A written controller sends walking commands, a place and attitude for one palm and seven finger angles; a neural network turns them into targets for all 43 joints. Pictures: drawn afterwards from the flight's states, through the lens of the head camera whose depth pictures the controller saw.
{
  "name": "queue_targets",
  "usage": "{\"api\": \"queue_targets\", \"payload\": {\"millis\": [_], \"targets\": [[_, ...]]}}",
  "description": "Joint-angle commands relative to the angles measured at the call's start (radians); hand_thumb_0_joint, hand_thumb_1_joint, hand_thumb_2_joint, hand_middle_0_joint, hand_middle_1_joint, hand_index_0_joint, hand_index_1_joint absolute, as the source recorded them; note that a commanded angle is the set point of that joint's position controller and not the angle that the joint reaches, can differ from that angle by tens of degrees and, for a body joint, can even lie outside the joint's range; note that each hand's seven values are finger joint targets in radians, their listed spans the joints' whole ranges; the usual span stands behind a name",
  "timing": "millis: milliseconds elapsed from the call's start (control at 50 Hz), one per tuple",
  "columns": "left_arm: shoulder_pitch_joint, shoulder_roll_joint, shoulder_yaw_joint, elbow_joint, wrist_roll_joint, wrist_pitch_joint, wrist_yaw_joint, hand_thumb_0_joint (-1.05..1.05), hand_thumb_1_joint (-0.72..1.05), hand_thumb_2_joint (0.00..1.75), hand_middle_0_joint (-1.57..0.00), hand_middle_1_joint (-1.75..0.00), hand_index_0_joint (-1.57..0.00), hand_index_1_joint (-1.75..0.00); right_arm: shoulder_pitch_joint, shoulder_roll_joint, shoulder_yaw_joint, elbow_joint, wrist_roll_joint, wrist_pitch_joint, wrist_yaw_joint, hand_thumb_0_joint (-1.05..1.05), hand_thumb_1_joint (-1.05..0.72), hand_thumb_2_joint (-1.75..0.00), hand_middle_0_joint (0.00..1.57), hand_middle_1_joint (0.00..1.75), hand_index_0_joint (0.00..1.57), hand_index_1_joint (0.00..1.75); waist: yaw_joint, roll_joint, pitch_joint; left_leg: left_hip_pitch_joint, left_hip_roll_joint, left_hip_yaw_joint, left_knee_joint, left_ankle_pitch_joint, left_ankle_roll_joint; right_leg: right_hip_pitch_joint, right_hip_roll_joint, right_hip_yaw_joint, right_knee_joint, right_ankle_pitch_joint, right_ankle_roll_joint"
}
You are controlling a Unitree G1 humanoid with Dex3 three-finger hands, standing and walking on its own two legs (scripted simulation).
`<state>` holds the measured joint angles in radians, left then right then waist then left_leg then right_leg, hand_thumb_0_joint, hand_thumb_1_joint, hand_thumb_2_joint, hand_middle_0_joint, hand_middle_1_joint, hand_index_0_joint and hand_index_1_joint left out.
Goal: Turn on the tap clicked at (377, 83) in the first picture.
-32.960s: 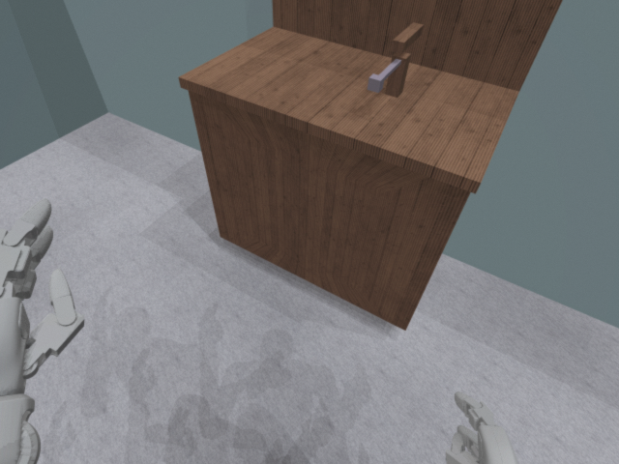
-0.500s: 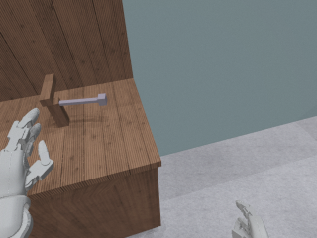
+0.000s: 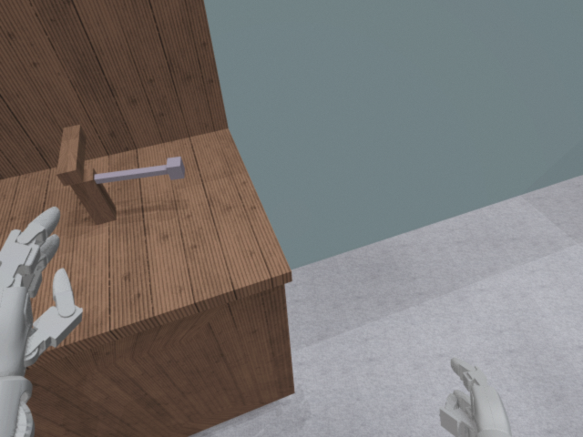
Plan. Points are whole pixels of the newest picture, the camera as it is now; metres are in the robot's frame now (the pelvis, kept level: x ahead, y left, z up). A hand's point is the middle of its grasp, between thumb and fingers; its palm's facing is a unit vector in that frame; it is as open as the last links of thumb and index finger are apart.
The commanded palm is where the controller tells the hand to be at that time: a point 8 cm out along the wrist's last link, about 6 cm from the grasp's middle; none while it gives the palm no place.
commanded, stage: step back with the hand held close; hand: left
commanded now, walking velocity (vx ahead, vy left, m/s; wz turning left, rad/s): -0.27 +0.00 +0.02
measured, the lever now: (175, 168) +0.53 +0.25 +0.08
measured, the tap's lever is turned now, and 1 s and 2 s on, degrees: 80 80 80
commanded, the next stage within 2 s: stop stepping back and stand still in 0.82 s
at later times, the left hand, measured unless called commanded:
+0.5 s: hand out of the picture +0.12 +0.26 +0.16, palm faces +0.48 -0.78 -0.40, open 7.4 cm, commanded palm +0.07 +0.30 +0.17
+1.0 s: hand out of the picture +0.06 +0.21 +0.16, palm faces +0.27 -0.85 -0.44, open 7.4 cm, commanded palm +0.00 +0.26 +0.17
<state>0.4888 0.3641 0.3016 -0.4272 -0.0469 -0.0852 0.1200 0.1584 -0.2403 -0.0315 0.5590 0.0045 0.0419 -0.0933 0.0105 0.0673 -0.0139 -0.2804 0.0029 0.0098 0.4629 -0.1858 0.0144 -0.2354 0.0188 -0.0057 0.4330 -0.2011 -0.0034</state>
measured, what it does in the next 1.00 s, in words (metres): walks backwards: right foot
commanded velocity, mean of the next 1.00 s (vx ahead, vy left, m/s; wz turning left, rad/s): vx -0.29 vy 0.01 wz -0.04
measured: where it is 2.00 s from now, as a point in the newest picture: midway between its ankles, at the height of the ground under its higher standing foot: outside the picture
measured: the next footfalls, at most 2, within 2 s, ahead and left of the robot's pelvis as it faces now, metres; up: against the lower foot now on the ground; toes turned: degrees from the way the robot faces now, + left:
right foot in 0.84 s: -0.22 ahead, -0.10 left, +0.00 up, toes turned +2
left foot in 1.02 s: -0.10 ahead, +0.07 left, +0.00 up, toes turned -1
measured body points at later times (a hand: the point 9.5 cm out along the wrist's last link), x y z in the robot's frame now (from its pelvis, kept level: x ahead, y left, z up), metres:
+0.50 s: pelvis -0.07 +0.01 -0.01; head -0.07 +0.00 +0.44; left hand +0.09 +0.30 +0.18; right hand +0.12 -0.22 -0.10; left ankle +0.00 +0.11 -0.73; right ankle +0.00 -0.11 -0.74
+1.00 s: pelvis -0.17 -0.01 +0.00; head -0.14 -0.01 +0.45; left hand +0.04 +0.25 +0.19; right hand +0.02 -0.24 -0.09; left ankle -0.12 +0.08 -0.73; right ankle -0.26 -0.10 -0.74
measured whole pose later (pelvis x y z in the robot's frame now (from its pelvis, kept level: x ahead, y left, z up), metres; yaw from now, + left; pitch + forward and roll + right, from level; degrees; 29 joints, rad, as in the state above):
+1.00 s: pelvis -0.17 -0.01 +0.00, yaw -3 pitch +4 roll -1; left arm 0.47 0.41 0.32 -0.53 -0.03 -0.16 0.10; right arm 0.12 -0.16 0.00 0.61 0.01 0.00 -0.06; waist 0.03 0.00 -0.03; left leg -0.46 0.02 0.06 0.60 -0.18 0.00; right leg -0.14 0.09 0.08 0.40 -0.31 -0.03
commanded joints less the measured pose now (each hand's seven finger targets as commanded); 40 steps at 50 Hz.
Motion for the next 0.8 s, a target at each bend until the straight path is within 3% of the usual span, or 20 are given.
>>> {"api": "queue_targets", "payload": {"millis": [0,100,140,240,320,360,400,420,440,480,520,540,560,580,600,620,660,720,740,780], "targets": [[-0.068,0.172,0.124,-0.201,0.0,-0.081,0.033,0.0,0.9,0.9,-0.2,-0.3,-0.2,-0.3,-0.108,-0.11,-0.03,-0.165,0.003,-0.06,-0.005,0.0,-0.9,-0.9,0.2,0.3,0.2,0.3,0.001,-0.018,-0.096,0.007,0.062,-0.074,-0.084,0.0,0.026,-0.008,-0.052,0.053,-0.084,0.05,0.01],[-0.091,0.17,0.125,-0.201,0.016,-0.112,0.043,0.0,0.9,0.9,-0.2,-0.3,-0.2,-0.3,-0.097,-0.119,-0.029,-0.166,0.004,-0.08,-0.005,0.0,-0.9,-0.9,0.2,0.3,0.2,0.3,-0.002,-0.028,-0.06,-0.1,0.069,-0.103,-0.115,-0.235,0.043,-0.011,-0.044,0.068,-0.109,-0.136,0.012],[-0.101,0.161,0.122,-0.209,0.025,-0.122,0.046,0.0,0.9,0.9,-0.2,-0.3,-0.2,-0.3,-0.097,-0.12,-0.03,-0.163,0.002,-0.088,-0.007,0.0,-0.9,-0.9,0.2,0.3,0.2,0.3,-0.003,0.008,-0.056,-0.153,0.088,-0.13,-0.149,-0.303,0.053,0.02,-0.026,0.058,-0.077,-0.156,0.016],[-0.119,0.155,0.142,-0.242,0.053,-0.146,0.048,0.0,0.9,0.9,-0.2,-0.3,-0.2,-0.3,-0.104,-0.13,-0.032,-0.169,-0.002,-0.121,-0.012,0.0,-0.9,-0.9,0.2,0.3,0.2,0.3,0.011,0.129,-0.085,-0.375,0.152,-0.219,-0.266,-0.49,0.096,0.247,0.045,0.026,0.142,-0.005,0.03],[-0.085,0.177,0.182,-0.234,0.058,-0.154,0.038,0.0,0.9,0.9,-0.2,-0.3,-0.2,-0.3,-0.104,-0.127,-0.044,-0.163,-0.005,-0.14,-0.009,0.0,-0.9,-0.9,0.2,0.3,0.2,0.3,0.013,0.099,-0.089,-0.445,0.149,-0.212,-0.208,-0.504,0.112,0.275,0.047,0.07,0.186,0.064,0.026],[-0.076,0.157,0.158,-0.248,0.041,-0.15,0.035,0.0,0.9,0.9,-0.2,-0.3,-0.2,-0.3,-0.074,-0.104,-0.043,-0.147,-0.005,-0.144,-0.003,0.0,-0.9,-0.9,0.2,0.3,0.2,0.3,0.002,-0.06,-0.104,-0.294,0.075,-0.119,-0.033,-0.349,0.064,0.107,-0.042,0.183,0.032,0.037,-0.012],[-0.098,0.167,0.132,-0.259,0.023,-0.134,0.044,0.0,0.9,0.9,-0.2,-0.3,-0.2,-0.3,-0.059,-0.08,-0.043,-0.114,-0.001,-0.136,0.009,0.0,-0.9,-0.9,0.2,0.3,0.2,0.3,-0.008,-0.232,-0.104,-0.054,-0.008,-0.03,0.235,-0.192,-0.002,-0.194,-0.215,0.358,-0.174,-0.105,-0.091],[-0.131,0.177,0.126,-0.29,0.022,-0.128,0.05,0.0,0.9,0.9,-0.2,-0.3,-0.2,-0.3,-0.051,-0.076,-0.046,-0.095,-0.005,-0.131,0.012,0.0,-0.9,-0.9,0.2,0.3,0.2,0.3,-0.017,-0.245,-0.129,0.03,-0.022,-0.015,0.327,-0.147,-0.019,-0.261,-0.274,0.383,-0.202,-0.054,-0.133],[-0.139,0.167,0.107,-0.288,0.021,-0.12,0.052,0.0,0.9,0.9,-0.2,-0.3,-0.2,-0.3,-0.053,-0.063,-0.04,-0.093,-0.007,-0.128,0.014,0.0,-0.9,-0.9,0.2,0.3,0.2,0.3,-0.028,-0.242,-0.134,0.049,-0.018,-0.015,0.339,-0.113,-0.019,-0.255,-0.282,0.343,-0.179,0.04,-0.133],[-0.157,0.184,0.118,-0.269,0.018,-0.116,0.054,0.0,0.9,0.9,-0.2,-0.3,-0.2,-0.3,-0.073,-0.07,-0.031,-0.095,-0.008,-0.122,0.011,0.0,-0.9,-0.9,0.2,0.3,0.2,0.3,-0.027,-0.192,-0.09,0.04,0.004,-0.03,0.203,-0.11,-0.006,-0.253,-0.229,0.254,-0.123,0.05,-0.084],[-0.151,0.197,0.146,-0.262,0.02,-0.123,0.059,0.0,0.9,0.9,-0.2,-0.3,-0.2,-0.3,-0.108,-0.102,-0.031,-0.102,-0.008,-0.118,-0.003,0.0,-0.9,-0.9,0.2,0.3,0.2,0.3,-0.011,-0.014,-0.053,-0.013,0.079,-0.12,-0.042,-0.069,0.028,-0.216,-0.079,0.151,-0.017,-0.013,-0.02],[-0.129,0.178,0.152,-0.25,0.022,-0.129,0.06,0.0,0.9,0.9,-0.2,-0.3,-0.2,-0.3,-0.113,-0.109,-0.033,-0.11,-0.005,-0.116,-0.008,0.0,-0.9,-0.9,0.2,0.3,0.2,0.3,0.002,0.06,-0.083,-0.094,0.145,-0.172,-0.119,-0.061,0.054,-0.096,-0.003,0.083,0.065,0.042,0.014],[-0.107,0.172,0.165,-0.236,0.028,-0.141,0.055,0.0,0.9,0.9,-0.2,-0.3,-0.2,-0.3,-0.12,-0.112,-0.04,-0.123,0.006,-0.116,-0.009,0.0,-0.9,-0.9,0.2,0.3,0.2,0.3,0.004,0.129,-0.137,-0.25,0.206,-0.201,-0.203,-0.274,0.084,0.095,0.037,0.054,0.193,0.003,0.034],[-0.114,0.161,0.175,-0.247,0.041,-0.147,0.048,0.0,0.9,0.9,-0.2,-0.3,-0.2,-0.3,-0.122,-0.122,-0.041,-0.138,-0.007,-0.123,-0.011,0.0,-0.9,-0.9,0.2,0.3,0.2,0.3,0.007,0.21,-0.121,-0.438,0.268,-0.301,-0.318,-0.47,0.132,0.223,0.076,0.039,0.376,-0.022,0.043],[-0.14,0.154,0.17,-0.261,0.054,-0.147,0.042,0.0,0.9,0.9,-0.2,-0.3,-0.2,-0.3,-0.113,-0.114,-0.047,-0.13,-0.019,-0.131,-0.01,0.0,-0.9,-0.9,0.2,0.3,0.2,0.3,0.005,0.216,-0.106,-0.504,0.315,-0.346,-0.365,-0.502,0.165,0.246,0.087,0.051,0.516,-0.052,0.046],[-0.169,0.168,0.174,-0.284,0.053,-0.146,0.04,0.0,0.9,0.9,-0.2,-0.3,-0.2,-0.3,-0.121,-0.102,-0.051,-0.13,-0.019,-0.135,-0.006,0.0,-0.9,-0.9,0.2,0.3,0.2,0.3,0.007,0.184,-0.11,-0.466,0.331,-0.356,-0.345,-0.433,0.179,0.193,0.089,0.074,0.582,-0.101,0.043],[-0.143,0.124,0.134,-0.254,0.047,-0.133,0.037,0.0,0.9,0.9,-0.2,-0.3,-0.2,-0.3,-0.103,-0.089,-0.058,-0.105,-0.021,-0.151,0.014,0.0,-0.9,-0.9,0.2,0.3,0.2,0.3,0.01,0.082,-0.078,-0.29,0.298,-0.279,-0.279,-0.28,0.167,0.042,0.078,0.068,0.546,-0.196,0.035],[-0.145,0.091,0.072,-0.298,0.018,-0.12,0.039,0.0,0.9,0.9,-0.2,-0.3,-0.2,-0.3,-0.103,-0.075,-0.039,-0.078,-0.023,-0.175,0.026,0.0,-0.9,-0.9,0.2,0.3,0.2,0.3,0.006,0.165,-0.121,0.003,0.248,-0.221,-0.266,-0.106,0.113,-0.067,0.063,0.044,0.302,-0.276,0.02],[-0.146,0.092,0.063,-0.297,0.012,-0.119,0.039,0.0,0.9,0.9,-0.2,-0.3,-0.2,-0.3,-0.096,-0.071,-0.028,-0.058,-0.026,-0.18,0.028,0.0,-0.9,-0.9,0.2,0.3,0.2,0.3,0.01,0.177,-0.141,0.098,0.233,-0.208,-0.244,0.024,0.099,-0.09,0.058,0.049,0.18,-0.275,0.015],[-0.167,0.119,0.066,-0.309,0.007,-0.117,0.034,0.0,0.9,0.9,-0.2,-0.3,-0.2,-0.3,-0.1,-0.073,-0.022,-0.037,-0.027,-0.177,0.031,0.0,-0.9,-0.9,0.2,0.3,0.2,0.3,0.02,0.135,-0.2,0.242,0.205,-0.148,-0.154,0.292,0.055,-0.082,0.047,0.049,-0.059,-0.13,0.011]]}}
